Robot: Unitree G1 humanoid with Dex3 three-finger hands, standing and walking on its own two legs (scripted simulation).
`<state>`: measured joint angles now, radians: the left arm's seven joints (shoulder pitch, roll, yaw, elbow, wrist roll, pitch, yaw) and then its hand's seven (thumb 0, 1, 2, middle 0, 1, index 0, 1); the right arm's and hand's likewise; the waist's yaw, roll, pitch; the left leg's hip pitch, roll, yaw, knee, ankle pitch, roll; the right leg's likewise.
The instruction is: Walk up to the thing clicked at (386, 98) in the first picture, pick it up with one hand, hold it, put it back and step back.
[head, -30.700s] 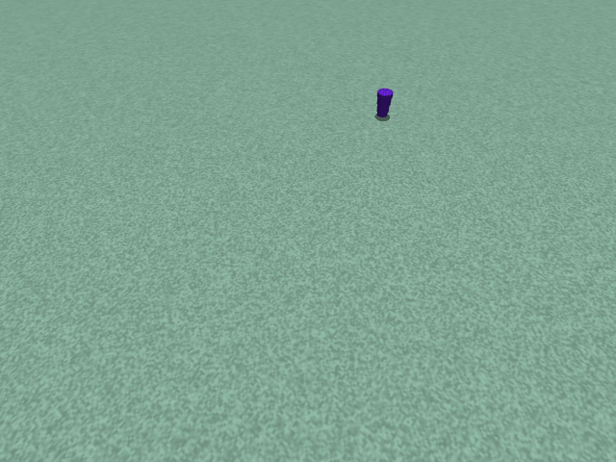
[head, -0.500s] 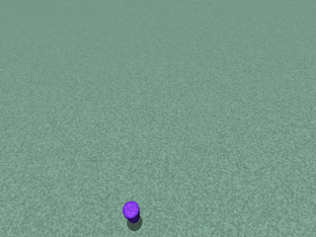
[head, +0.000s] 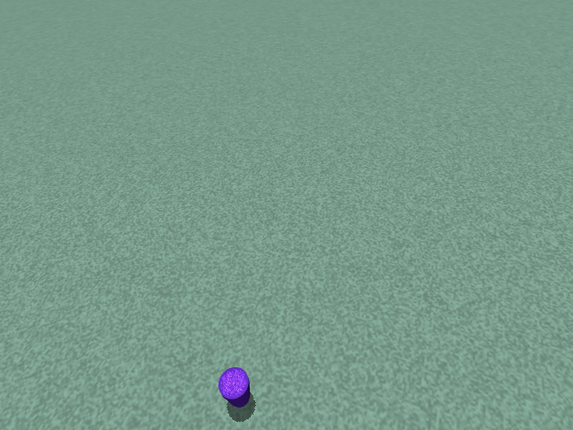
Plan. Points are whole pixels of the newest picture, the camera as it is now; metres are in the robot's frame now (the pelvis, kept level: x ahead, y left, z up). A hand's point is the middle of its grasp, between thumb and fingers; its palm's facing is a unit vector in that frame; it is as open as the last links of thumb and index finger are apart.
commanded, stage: stand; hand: left
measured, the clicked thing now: (237, 390) +0.39 +0.22 -0.71
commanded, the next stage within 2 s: step back in 0.52 s
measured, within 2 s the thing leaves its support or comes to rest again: neither
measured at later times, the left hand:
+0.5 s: hand out of the picture +0.08 +0.24 -0.16, palm faces -0.02 -0.94 -0.34, open 7.4 cm
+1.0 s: hand out of the picture +0.07 +0.30 -0.18, palm faces -0.08 -0.93 -0.37, open 7.4 cm
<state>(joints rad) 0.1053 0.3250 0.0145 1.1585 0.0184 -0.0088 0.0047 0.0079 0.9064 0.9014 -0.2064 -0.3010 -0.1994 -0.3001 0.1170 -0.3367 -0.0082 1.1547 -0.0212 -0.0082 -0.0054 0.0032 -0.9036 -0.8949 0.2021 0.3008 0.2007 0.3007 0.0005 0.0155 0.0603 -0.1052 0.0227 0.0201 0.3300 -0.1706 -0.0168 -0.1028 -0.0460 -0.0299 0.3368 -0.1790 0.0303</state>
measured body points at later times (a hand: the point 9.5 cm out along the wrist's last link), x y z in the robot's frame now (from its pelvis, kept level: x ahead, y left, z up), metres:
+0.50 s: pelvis +0.00 +0.00 +0.00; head +0.01 -0.01 +0.45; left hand +0.08 +0.29 -0.13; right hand +0.07 -0.30 -0.14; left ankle +0.01 +0.13 -0.75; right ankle +0.00 -0.14 -0.75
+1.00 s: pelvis -0.07 +0.04 -0.02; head +0.01 +0.06 +0.42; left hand +0.07 +0.35 -0.15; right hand -0.01 -0.28 -0.13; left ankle -0.03 +0.13 -0.75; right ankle -0.11 -0.11 -0.67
